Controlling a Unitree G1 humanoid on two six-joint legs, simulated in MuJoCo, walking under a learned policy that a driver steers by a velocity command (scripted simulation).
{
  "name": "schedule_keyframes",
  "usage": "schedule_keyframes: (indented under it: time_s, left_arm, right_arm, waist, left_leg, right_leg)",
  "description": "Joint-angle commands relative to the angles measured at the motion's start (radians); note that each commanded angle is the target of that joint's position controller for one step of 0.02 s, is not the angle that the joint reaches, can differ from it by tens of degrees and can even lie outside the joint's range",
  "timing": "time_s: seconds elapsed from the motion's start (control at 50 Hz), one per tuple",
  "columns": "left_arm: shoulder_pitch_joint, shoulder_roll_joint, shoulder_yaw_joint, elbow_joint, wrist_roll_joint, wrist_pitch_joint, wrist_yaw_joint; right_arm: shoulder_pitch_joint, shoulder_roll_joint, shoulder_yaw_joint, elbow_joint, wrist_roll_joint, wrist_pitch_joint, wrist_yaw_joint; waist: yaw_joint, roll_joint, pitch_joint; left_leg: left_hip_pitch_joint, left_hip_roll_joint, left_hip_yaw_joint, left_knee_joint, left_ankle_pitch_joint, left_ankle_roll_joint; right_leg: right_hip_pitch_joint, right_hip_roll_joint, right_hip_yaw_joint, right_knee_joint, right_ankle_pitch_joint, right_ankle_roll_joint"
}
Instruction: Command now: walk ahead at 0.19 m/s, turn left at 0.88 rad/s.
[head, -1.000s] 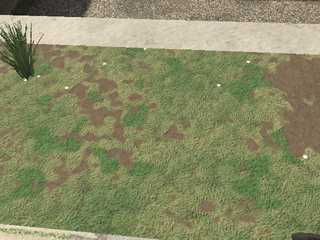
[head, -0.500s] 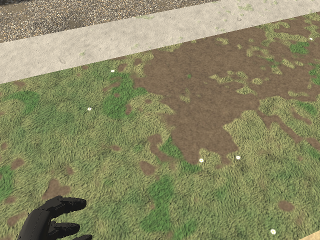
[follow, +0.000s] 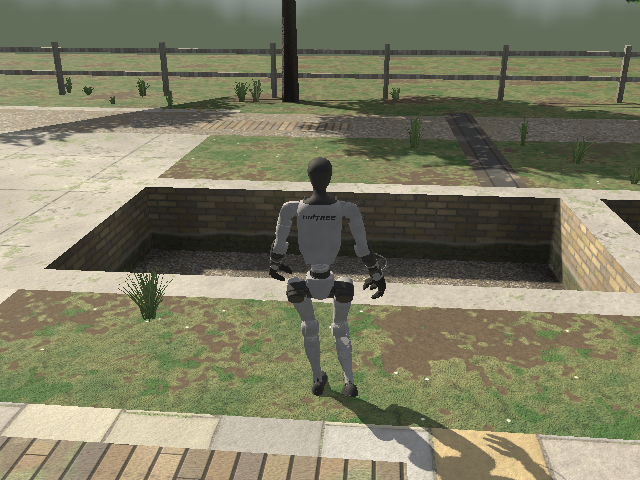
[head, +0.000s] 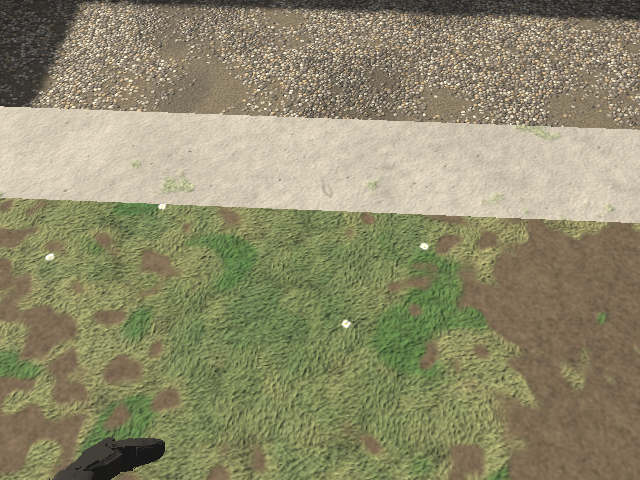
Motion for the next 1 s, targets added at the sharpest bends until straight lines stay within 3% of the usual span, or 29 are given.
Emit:
schedule_keyframes:
  time_s: [0.02,0.08,0.12,0.18,0.2,0.24,0.28,0.32,0.36,0.38,0.4,0.42,0.44,0.46,0.48,0.52,0.58,0.64,0.7,0.76,0.8,0.82,0.84,0.86,0.88,0.9,0.92,0.94,1.0]
  left_arm:
    - [0.085,0.192,0.062,-0.073,0.016,0.023,0.018]
    - [0.024,0.112,0.046,-0.083,0.026,0.033,0.027]
    - [-0.006,0.102,0.045,-0.086,0.010,0.043,0.032]
    - [-0.069,0.107,0.053,-0.086,0.002,0.046,0.031]
    - [-0.077,0.108,0.055,-0.083,-0.002,0.045,0.028]
    - [-0.122,0.112,0.059,-0.088,-0.013,0.036,0.016]
    - [-0.145,0.131,0.070,-0.091,-0.018,0.011,0.005]
    - [-0.098,0.154,0.090,-0.069,-0.026,-0.014,-0.002]
    - [0.036,0.169,0.115,-0.028,-0.037,-0.032,-0.004]
    - [0.155,0.202,0.128,-0.016,-0.027,-0.035,0.000]
    - [0.218,0.314,0.120,-0.012,0.095,0.000,0.009]
    - [0.168,0.302,0.132,-0.005,0.090,0.013,0.002]
    - [0.168,0.247,0.116,-0.002,0.061,0.023,0.001]
    - [0.177,0.229,0.108,0.002,0.045,0.028,0.003]
    - [0.183,0.224,0.100,0.012,0.033,0.028,0.009]
    - [0.223,0.209,0.087,0.036,0.033,0.016,0.009]
    - [0.299,0.178,0.077,0.069,0.041,-0.006,-0.010]
    - [0.363,0.173,0.073,0.106,0.043,-0.019,-0.019]
    - [0.442,0.158,0.063,0.153,0.036,-0.020,-0.019]
    - [0.508,0.176,0.059,0.217,0.028,-0.007,-0.011]
    - [0.488,0.218,0.062,0.242,0.029,0.000,-0.003]
    - [0.495,0.247,0.065,0.258,0.027,0.000,0.001]
    - [0.446,0.268,0.068,0.257,0.016,-0.003,0.001]
    - [0.406,0.227,0.057,0.221,0.009,-0.014,-0.006]
    - [0.476,0.044,0.022,0.162,-0.015,-0.021,-0.019]
    - [0.373,0.164,0.055,0.154,-0.014,-0.014,-0.018]
    - [0.287,0.163,0.064,0.131,-0.013,-0.005,-0.020]
    - [0.286,0.123,0.052,0.138,-0.006,0.000,-0.029]
    - [0.330,0.059,0.050,0.178,0.022,0.052,-0.051]
  right_arm:
    - [-0.078,-0.144,-0.042,-0.147,0.009,-0.020,-0.020]
    - [-0.034,-0.153,-0.050,-0.128,0.016,0.010,-0.060]
    - [-0.028,-0.165,-0.057,-0.131,0.024,0.041,-0.085]
    - [-0.049,-0.155,-0.057,-0.152,0.031,0.073,-0.105]
    - [-0.057,-0.148,-0.053,-0.161,0.027,0.078,-0.105]
    - [-0.062,-0.138,-0.048,-0.179,0.022,0.074,-0.093]
    - [-0.056,-0.134,-0.046,-0.179,0.020,0.063,-0.078]
    - [-0.070,-0.119,-0.039,-0.182,0.018,0.053,-0.066]
    - [-0.085,-0.085,-0.022,-0.182,0.024,0.044,-0.054]
    - [-0.047,-0.021,0.000,-0.176,0.019,0.037,-0.047]
    - [-0.124,-0.063,-0.013,-0.233,-0.045,0.027,-0.022]
    - [-0.191,-0.105,-0.018,-0.261,-0.066,0.023,-0.016]
    - [-0.227,-0.146,-0.028,-0.242,-0.071,0.023,-0.005]
    - [-0.197,-0.143,-0.030,-0.221,-0.068,0.023,0.010]
    - [-0.165,-0.126,-0.026,-0.205,-0.067,0.028,0.029]
    - [-0.145,-0.100,-0.014,-0.198,-0.060,0.039,0.053]
    - [-0.163,-0.069,0.003,-0.192,-0.054,0.038,0.050]
    - [-0.226,-0.072,0.008,-0.186,-0.055,0.031,0.045]
    - [-0.357,-0.059,0.025,-0.211,-0.057,0.016,0.056]
    - [-0.449,-0.020,0.055,-0.237,-0.062,-0.003,0.067]
    - [-0.373,-0.017,0.058,-0.213,-0.054,-0.013,0.048]
    - [-0.246,-0.049,0.043,-0.179,-0.051,-0.018,0.027]
    - [-0.012,-0.089,0.022,-0.110,-0.049,-0.027,0.004]
    - [0.187,-0.177,-0.009,-0.061,-0.072,-0.032,-0.024]
    - [0.230,-0.257,-0.029,-0.053,-0.098,-0.045,-0.035]
    - [0.237,-0.221,-0.023,-0.054,-0.078,-0.037,-0.039]
    - [0.143,-0.163,-0.007,-0.018,-0.075,-0.039,-0.039]
    - [0.089,-0.108,0.003,-0.010,-0.067,-0.044,-0.036]
    - [0.054,-0.019,0.026,0.025,-0.041,-0.062,-0.038]
  waist:
    - [0.102,-0.093,-0.167]
    - [0.068,-0.053,-0.218]
    - [0.054,-0.007,-0.280]
    - [0.031,0.072,-0.280]
    - [0.026,0.091,-0.288]
    - [-0.006,0.139,-0.232]
    - [-0.022,0.176,-0.185]
    - [-0.003,0.188,-0.168]
    - [0.075,0.136,-0.166]
    - [0.111,0.035,-0.248]
    - [0.143,-0.216,-0.195]
    - [0.125,-0.200,-0.095]
    - [0.126,-0.088,-0.061]
    - [0.115,-0.056,-0.070]
    - [0.101,-0.082,-0.085]
    - [0.093,-0.120,-0.101]
    - [0.102,-0.110,-0.069]
    - [0.119,-0.105,-0.019]
    - [0.157,-0.099,0.024]
    - [0.171,-0.130,0.030]
    - [0.107,-0.151,-0.030]
    - [0.036,-0.165,-0.121]
    - [-0.100,-0.161,-0.230]
    - [-0.197,-0.101,-0.369]
    - [-0.111,0.181,-0.557]
    - [-0.158,0.075,-0.531]
    - [-0.092,0.064,-0.299]
    - [-0.053,0.062,-0.191]
    - [0.037,0.118,-0.084]
  left_leg:
    - [0.213,0.307,-0.579,-0.311,0.201,0.150]
    - [0.209,0.228,-0.440,-0.220,0.539,0.102]
    - [0.261,0.208,-0.441,-0.184,0.503,0.052]
    - [0.274,0.179,-0.472,-0.164,0.305,-0.019]
    - [0.268,0.177,-0.495,-0.182,0.109,-0.018]
    - [0.237,0.187,-0.581,-0.243,-0.329,0.007]
    - [0.226,0.199,-0.645,-0.240,-0.456,0.023]
    - [0.164,0.198,-0.666,-0.200,-0.482,0.020]
    - [0.010,0.158,-0.612,-0.057,-0.573,-0.023]
    - [-0.099,0.096,-0.479,0.180,-0.639,-0.069]
    - [-0.367,-0.047,-0.239,0.395,-0.593,-0.118]
    - [-0.504,0.067,-0.207,0.520,-0.413,-0.126]
    - [-0.503,0.124,-0.186,0.562,-0.309,-0.132]
    - [-0.462,0.147,-0.174,0.570,-0.241,-0.141]
    - [-0.419,0.172,-0.154,0.595,-0.187,-0.152]
    - [-0.408,0.197,-0.111,0.679,-0.112,-0.159]
    - [-0.453,0.185,-0.148,0.682,-0.036,-0.156]
    - [-0.478,0.163,-0.150,0.570,0.016,-0.151]
    - [-0.434,0.158,-0.071,0.344,0.015,-0.141]
    - [-0.300,0.203,0.083,0.137,-0.030,-0.113]
    - [-0.087,0.136,0.102,0.049,-0.147,-0.081]
    - [0.106,0.089,0.104,0.044,-0.199,-0.065]
    - [0.404,0.105,0.056,-0.018,-0.127,-0.048]
    - [0.732,0.295,-0.133,-0.034,-0.295,-0.031]
    - [1.004,0.643,-0.629,-0.122,-0.683,0.013]
    - [0.837,0.660,-0.790,-0.284,-0.743,0.001]
    - [0.681,0.587,-0.588,-0.291,-0.591,-0.028]
    - [0.546,0.548,-0.444,-0.323,-0.407,-0.036]
    - [0.360,0.461,-0.174,-0.401,-0.205,-0.076]
  right_leg:
    - [-0.167,-0.051,0.070,-0.151,0.049,0.024]
    - [-0.155,-0.022,0.031,-0.352,0.121,0.071]
    - [-0.167,0.000,0.036,-0.450,0.210,0.090]
    - [-0.166,0.016,0.052,-0.574,0.307,0.086]
    - [-0.150,0.012,0.059,-0.610,0.327,0.081]
    - [-0.139,0.002,0.068,-0.706,0.324,0.064]
    - [-0.089,-0.001,0.075,-0.813,0.293,0.046]
    - [0.061,-0.008,0.068,-0.901,0.269,0.028]
    - [0.318,-0.059,0.050,-1.023,0.299,-0.007]
    - [0.513,-0.206,0.190,-1.037,0.126,-0.068]
    - [0.566,-0.412,0.580,-1.225,-0.413,-0.158]
    - [0.485,-0.475,0.759,-1.292,-0.493,-0.205]
    - [0.434,-0.443,0.618,-1.256,-0.405,-0.178]
    - [0.396,-0.383,0.458,-1.239,-0.282,-0.136]
    - [0.366,-0.334,0.336,-1.244,-0.184,-0.111]
    - [0.341,-0.292,0.196,-1.263,-0.069,-0.105]
    - [0.325,-0.282,0.130,-1.289,-0.013,-0.118]
    - [0.346,-0.274,0.043,-1.324,0.087,-0.129]
    - [0.375,-0.270,-0.018,-1.363,0.245,-0.152]
    - [0.437,-0.295,-0.019,-1.371,0.588,-0.186]
    - [0.454,-0.301,-0.067,-1.227,1.061,-0.183]
    - [0.437,-0.314,-0.070,-1.067,1.338,-0.182]
    - [0.318,-0.294,-0.088,-0.826,1.327,-0.167]
    - [0.062,-0.238,-0.108,-0.510,0.980,-0.158]
    - [-0.275,-0.093,-0.087,-0.153,0.007,-0.147]
    - [-0.313,-0.086,-0.006,-0.056,0.075,-0.173]
    - [-0.370,-0.134,-0.022,-0.075,0.194,-0.173]
    - [-0.350,-0.168,-0.039,-0.126,0.247,-0.161]
    - [-0.289,-0.206,-0.058,-0.156,0.261,-0.125]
